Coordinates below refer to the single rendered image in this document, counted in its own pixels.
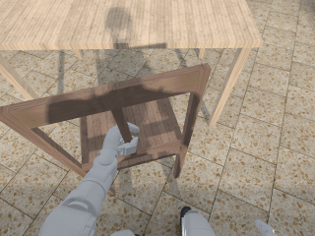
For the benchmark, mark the robot right shin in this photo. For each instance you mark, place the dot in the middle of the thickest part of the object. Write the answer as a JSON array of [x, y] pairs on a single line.
[[192, 211]]

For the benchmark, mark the robot right hand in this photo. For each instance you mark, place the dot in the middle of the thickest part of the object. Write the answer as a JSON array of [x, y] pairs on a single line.
[[265, 229]]

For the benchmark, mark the chair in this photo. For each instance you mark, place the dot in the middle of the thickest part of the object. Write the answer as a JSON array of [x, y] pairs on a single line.
[[142, 101]]

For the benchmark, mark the table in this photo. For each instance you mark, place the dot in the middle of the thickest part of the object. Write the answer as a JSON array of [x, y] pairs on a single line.
[[128, 24]]

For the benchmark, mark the robot left hand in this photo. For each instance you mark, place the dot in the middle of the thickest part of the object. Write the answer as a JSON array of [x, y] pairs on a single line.
[[114, 140]]

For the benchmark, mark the left robot forearm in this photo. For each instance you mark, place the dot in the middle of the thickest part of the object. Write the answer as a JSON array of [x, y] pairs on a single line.
[[92, 190]]

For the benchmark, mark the right robot foot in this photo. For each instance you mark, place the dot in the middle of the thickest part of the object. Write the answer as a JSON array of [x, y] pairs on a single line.
[[182, 213]]

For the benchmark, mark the left robot upper arm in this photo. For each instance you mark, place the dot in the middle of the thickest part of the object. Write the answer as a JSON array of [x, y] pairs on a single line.
[[68, 221]]

